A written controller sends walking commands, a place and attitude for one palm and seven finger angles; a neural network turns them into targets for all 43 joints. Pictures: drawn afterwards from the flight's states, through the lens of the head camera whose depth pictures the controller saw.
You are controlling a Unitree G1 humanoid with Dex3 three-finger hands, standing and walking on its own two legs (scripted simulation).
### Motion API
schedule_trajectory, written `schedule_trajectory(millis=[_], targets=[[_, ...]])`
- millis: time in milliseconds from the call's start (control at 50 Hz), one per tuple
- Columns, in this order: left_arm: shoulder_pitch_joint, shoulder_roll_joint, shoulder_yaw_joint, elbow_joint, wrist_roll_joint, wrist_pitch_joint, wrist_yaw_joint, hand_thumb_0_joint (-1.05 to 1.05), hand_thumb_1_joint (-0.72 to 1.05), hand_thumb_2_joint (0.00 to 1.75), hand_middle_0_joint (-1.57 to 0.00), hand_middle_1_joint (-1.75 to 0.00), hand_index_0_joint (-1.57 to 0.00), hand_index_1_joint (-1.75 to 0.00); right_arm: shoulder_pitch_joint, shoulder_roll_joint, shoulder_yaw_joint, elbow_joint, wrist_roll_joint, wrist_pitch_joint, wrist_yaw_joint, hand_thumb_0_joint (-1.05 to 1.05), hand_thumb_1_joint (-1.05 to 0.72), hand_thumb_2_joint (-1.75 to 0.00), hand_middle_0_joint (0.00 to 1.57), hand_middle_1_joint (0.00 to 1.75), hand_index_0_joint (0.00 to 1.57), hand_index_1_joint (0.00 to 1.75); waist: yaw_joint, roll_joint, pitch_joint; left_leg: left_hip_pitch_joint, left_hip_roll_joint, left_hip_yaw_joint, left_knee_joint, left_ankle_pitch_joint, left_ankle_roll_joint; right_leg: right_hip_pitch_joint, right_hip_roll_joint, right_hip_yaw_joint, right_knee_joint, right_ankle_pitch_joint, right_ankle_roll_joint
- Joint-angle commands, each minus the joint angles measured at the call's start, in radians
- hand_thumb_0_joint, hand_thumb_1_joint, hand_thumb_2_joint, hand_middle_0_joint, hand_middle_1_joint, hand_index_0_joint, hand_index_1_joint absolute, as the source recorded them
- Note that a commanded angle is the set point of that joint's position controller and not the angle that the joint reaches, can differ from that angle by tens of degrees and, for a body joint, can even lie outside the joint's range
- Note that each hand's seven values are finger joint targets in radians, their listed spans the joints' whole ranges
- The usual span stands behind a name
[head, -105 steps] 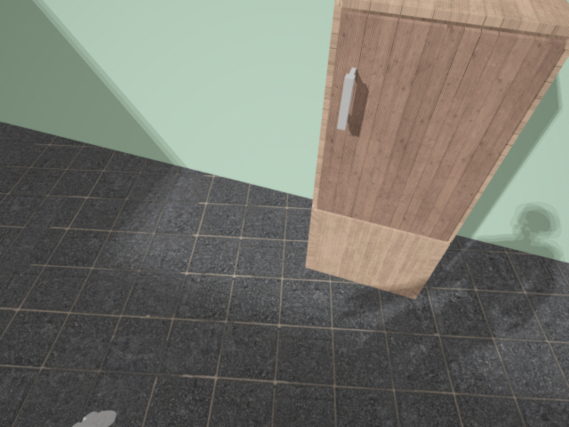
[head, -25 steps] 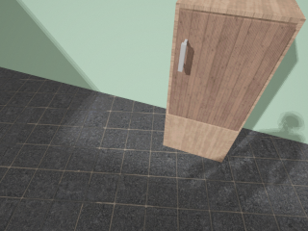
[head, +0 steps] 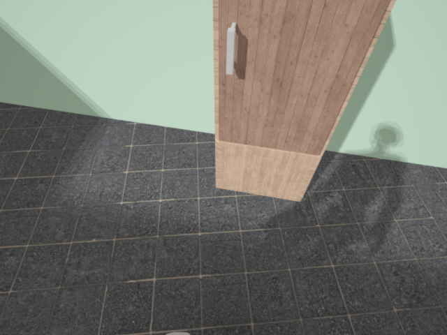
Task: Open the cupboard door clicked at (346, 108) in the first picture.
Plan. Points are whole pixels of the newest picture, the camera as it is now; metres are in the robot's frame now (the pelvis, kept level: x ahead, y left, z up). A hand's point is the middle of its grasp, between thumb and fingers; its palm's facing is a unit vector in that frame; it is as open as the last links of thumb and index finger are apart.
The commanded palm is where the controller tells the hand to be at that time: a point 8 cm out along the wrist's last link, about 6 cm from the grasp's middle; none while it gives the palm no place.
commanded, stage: turn to face it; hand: left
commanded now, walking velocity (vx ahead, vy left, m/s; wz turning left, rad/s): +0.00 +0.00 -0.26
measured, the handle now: (231, 49) +0.84 +0.03 +0.06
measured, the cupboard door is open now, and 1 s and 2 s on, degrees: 0 0 0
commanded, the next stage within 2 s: take the last steps up to it in 0.08 s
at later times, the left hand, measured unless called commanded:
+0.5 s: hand out of the picture +0.09 +0.18 -0.16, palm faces -0.19 -0.96 -0.21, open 7.4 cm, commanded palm none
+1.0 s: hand out of the picture +0.11 +0.18 -0.19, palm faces -0.13 -0.99 -0.10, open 7.4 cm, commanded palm none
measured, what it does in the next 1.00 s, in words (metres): walks ahead: right foot, then left foot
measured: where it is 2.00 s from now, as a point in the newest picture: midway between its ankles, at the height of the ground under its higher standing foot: (227, 334)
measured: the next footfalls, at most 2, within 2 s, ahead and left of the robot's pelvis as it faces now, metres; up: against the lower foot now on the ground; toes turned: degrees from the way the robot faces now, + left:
right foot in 0.50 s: -0.01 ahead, -0.13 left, +0.00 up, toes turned -15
left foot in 0.88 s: +0.26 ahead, +0.07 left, +0.00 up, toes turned +0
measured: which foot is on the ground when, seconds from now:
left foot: down 0.00-0.50, up 0.52-0.86, down 0.88-1.00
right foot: down 0.00-0.08, up 0.10-0.48, down 0.50-0.90, up 0.92-1.00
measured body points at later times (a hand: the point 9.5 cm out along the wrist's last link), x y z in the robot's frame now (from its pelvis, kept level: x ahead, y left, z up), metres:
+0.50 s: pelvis -0.01 +0.00 +0.01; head +0.00 -0.01 +0.46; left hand +0.10 +0.23 -0.14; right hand -0.08 -0.23 -0.15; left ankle +0.00 +0.12 -0.73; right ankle -0.05 -0.11 -0.73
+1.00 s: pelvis +0.16 +0.01 -0.01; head +0.18 +0.04 +0.44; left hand +0.12 +0.23 -0.18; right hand +0.18 -0.23 -0.14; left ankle +0.22 +0.07 -0.73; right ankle +0.01 -0.10 -0.64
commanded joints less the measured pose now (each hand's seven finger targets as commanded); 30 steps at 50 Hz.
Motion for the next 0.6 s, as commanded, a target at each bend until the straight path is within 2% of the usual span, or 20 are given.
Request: schedule_trajectory(millis=[0,20,40,60,80,100,120,140,180,220,280,320,380,440,460,480,500,520,540,580], targets=[[-0.011,0.217,0.07,-0.077,0.001,-0.015,0.022,0.0,0.9,0.9,-0.2,-0.3,-0.2,-0.3,0.093,-0.065,-0.014,-0.054,0.008,-0.041,-0.017,0.0,-0.9,-0.9,0.2,0.3,0.2,0.3,-0.028,-0.15,-0.182,0.093,0.005,-0.017,-0.182,0.097,-0.002,0.094,-0.239,0.257,-0.13,0.31,-0.144],[-0.016,0.2,0.068,-0.078,-0.005,-0.013,0.02,0.0,0.9,0.9,-0.2,-0.3,-0.2,-0.3,0.121,-0.069,-0.014,-0.044,0.007,-0.046,-0.021,0.0,-0.9,-0.9,0.2,0.3,0.2,0.3,-0.041,-0.127,-0.177,0.187,0.006,-0.016,-0.265,0.165,0.002,0.021,-0.198,0.228,-0.104,0.242,-0.113],[-0.02,0.168,0.062,-0.086,-0.009,-0.01,0.016,0.0,0.9,0.9,-0.2,-0.3,-0.2,-0.3,0.143,-0.095,-0.02,-0.042,0.002,-0.053,-0.026,0.0,-0.9,-0.9,0.2,0.3,0.2,0.3,-0.049,-0.036,-0.171,0.262,0.07,-0.082,-0.342,0.165,0.026,-0.076,-0.134,0.169,-0.044,0.135,-0.074],[-0.026,0.12,0.055,-0.102,-0.014,-0.006,0.006,0.0,0.9,0.9,-0.2,-0.3,-0.2,-0.3,0.134,-0.158,-0.033,-0.055,-0.009,-0.057,-0.026,0.0,-0.9,-0.9,0.2,0.3,0.2,0.3,-0.048,0.184,-0.128,0.272,0.236,-0.282,-0.457,0.161,0.091,-0.204,-0.016,0.039,0.12,-0.048,-0.017],[-0.034,0.108,0.056,-0.111,-0.01,-0.006,0.004,0.0,0.9,0.9,-0.2,-0.3,-0.2,-0.3,0.101,-0.185,-0.037,-0.079,-0.012,-0.052,-0.024,0.0,-0.9,-0.9,0.2,0.3,0.2,0.3,-0.036,0.264,-0.081,0.165,0.37,-0.376,-0.525,0.202,0.163,-0.206,-0.001,-0.052,0.29,-0.26,0.016],[-0.028,0.129,0.067,-0.089,0.001,0.007,0.008,0.0,0.9,0.9,-0.2,-0.3,-0.2,-0.3,0.053,-0.158,-0.031,-0.086,-0.017,-0.051,-0.024,0.0,-0.9,-0.9,0.2,0.3,0.2,0.3,-0.022,0.225,-0.055,0.069,0.369,-0.352,-0.543,0.163,0.182,-0.17,-0.032,-0.021,0.423,-0.264,0.025],[0.0,0.144,0.075,-0.07,0.005,0.015,0.004,0.0,0.9,0.9,-0.2,-0.3,-0.2,-0.3,0.019,-0.131,-0.02,-0.094,-0.016,-0.053,-0.029,0.0,-0.9,-0.9,0.2,0.3,0.2,0.3,0.002,0.184,-0.017,0.006,0.33,-0.302,-0.55,0.143,0.183,-0.16,-0.045,-0.012,0.502,-0.227,0.03],[0.021,0.131,0.079,-0.06,0.007,0.015,-0.004,0.0,0.9,0.9,-0.2,-0.3,-0.2,-0.3,-0.003,-0.126,-0.018,-0.104,-0.019,-0.053,-0.03,0.0,-0.9,-0.9,0.2,0.3,0.2,0.3,0.02,0.129,-0.011,-0.005,0.3,-0.244,-0.529,0.165,0.181,-0.156,-0.049,-0.034,0.544,-0.206,0.03],[0.046,0.095,0.066,-0.039,0.006,0.011,-0.014,0.0,0.9,0.9,-0.2,-0.3,-0.2,-0.3,0.004,-0.124,-0.016,-0.096,-0.023,-0.056,-0.026,0.0,-0.9,-0.9,0.2,0.3,0.2,0.3,0.023,0.092,-0.023,0.065,0.255,-0.157,-0.501,0.201,0.169,-0.168,-0.062,-0.084,0.494,-0.184,0.033],[0.023,0.074,0.058,-0.046,0.007,0.006,-0.024,0.0,0.9,0.9,-0.2,-0.3,-0.2,-0.3,0.078,-0.132,-0.025,-0.07,-0.028,-0.06,-0.025,0.0,-0.9,-0.9,0.2,0.3,0.2,0.3,-0.012,0.131,-0.046,0.173,0.265,-0.154,-0.512,0.119,0.173,-0.199,-0.075,-0.125,0.422,-0.189,0.036],[-0.056,0.073,0.052,-0.07,0.011,-0.005,-0.036,0.0,0.9,0.9,-0.2,-0.3,-0.2,-0.3,0.177,-0.143,-0.036,-0.032,-0.031,-0.065,-0.021,0.0,-0.9,-0.9,0.2,0.3,0.2,0.3,-0.066,0.117,-0.021,0.235,0.309,-0.197,-0.542,0.009,0.187,-0.216,-0.098,-0.149,0.299,-0.225,0.027],[-0.076,0.069,0.05,-0.078,0.011,-0.009,-0.042,0.0,0.9,0.9,-0.2,-0.3,-0.2,-0.3,0.197,-0.155,-0.042,-0.018,-0.033,-0.067,-0.018,0.0,-0.9,-0.9,0.2,0.3,0.2,0.3,-0.075,0.112,-0.005,0.214,0.329,-0.202,-0.557,-0.036,0.182,-0.177,-0.105,-0.16,0.229,-0.242,0.019],[-0.039,0.055,0.048,-0.058,0.008,-0.02,-0.046,0.0,0.9,0.9,-0.2,-0.3,-0.2,-0.3,0.18,-0.162,-0.045,-0.009,-0.034,-0.068,-0.012,0.0,-0.9,-0.9,0.2,0.3,0.2,0.3,-0.058,0.126,-0.023,0.182,0.319,-0.17,-0.532,-0.017,0.162,-0.063,-0.094,-0.194,0.09,-0.24,0.005],[0.097,0.047,0.05,0.008,0.005,-0.039,-0.04,0.0,0.9,0.9,-0.2,-0.3,-0.2,-0.3,0.154,-0.137,-0.04,0.005,-0.029,-0.062,-0.006,0.0,-0.9,-0.9,0.2,0.3,0.2,0.3,0.008,0.06,-0.066,0.077,0.242,-0.059,-0.383,-0.013,0.094,0.193,-0.057,-0.245,-0.156,-0.069,-0.008],[0.161,0.082,0.056,0.036,0.005,-0.049,-0.03,0.0,0.9,0.9,-0.2,-0.3,-0.2,-0.3,0.148,-0.099,-0.032,0.002,-0.022,-0.063,0.0,0.0,-0.9,-0.9,0.2,0.3,0.2,0.3,0.036,-0.027,-0.09,-0.055,0.2,0.001,-0.263,-0.044,0.06,0.352,-0.123,-0.163,-0.218,-0.096,-0.035],[0.242,0.166,0.07,0.063,0.01,-0.061,-0.013,0.0,0.9,0.9,-0.2,-0.3,-0.2,-0.3,0.117,-0.027,-0.012,-0.023,-0.012,-0.067,0.007,0.0,-0.9,-0.9,0.2,0.3,0.2,0.3,0.074,-0.26,-0.096,-0.276,0.089,0.134,-0.016,-0.108,0.009,0.492,-0.328,0.119,-0.325,-0.258,-0.114],[0.298,0.213,0.077,0.077,-0.001,-0.059,-0.002,0.0,0.9,0.9,-0.2,-0.3,-0.2,-0.3,-0.001,-0.042,-0.009,-0.074,-0.024,-0.066,0.014,0.0,-0.9,-0.9,0.2,0.3,0.2,0.3,0.12,-0.288,-0.02,-0.402,0.057,0.094,0.153,-0.182,0.005,0.414,-0.439,0.299,-0.408,-0.359,-0.194],[0.278,0.193,0.073,0.072,-0.001,-0.062,0.005,0.0,0.9,0.9,-0.2,-0.3,-0.2,-0.3,-0.024,-0.053,-0.018,-0.078,-0.028,-0.064,0.02,0.0,-0.9,-0.9,0.2,0.3,0.2,0.3,0.102,-0.199,0.021,-0.43,0.077,0.026,0.242,-0.101,0.015,0.351,-0.434,0.274,-0.428,-0.434,-0.213],[0.241,0.171,0.071,0.076,-0.002,-0.072,0.007,0.0,0.9,0.9,-0.2,-0.3,-0.2,-0.3,-0.023,-0.048,-0.021,-0.066,-0.028,-0.059,0.025,0.0,-0.9,-0.9,0.2,0.3,0.2,0.3,0.08,-0.22,0.055,-0.424,0.098,0.013,0.279,-0.03,0.017,0.294,-0.402,0.247,-0.44,-0.415,-0.197],[0.184,0.108,0.054,0.071,0.001,-0.083,0.011,0.0,0.9,0.9,-0.2,-0.3,-0.2,-0.3,0.032,-0.037,-0.025,-0.032,-0.032,-0.056,0.03,0.0,-0.9,-0.9,0.2,0.3,0.2,0.3,0.026,-0.126,0.079,-0.373,0.117,0.013,0.314,0.062,0.008,0.225,-0.366,0.129,-0.416,-0.273,-0.183]])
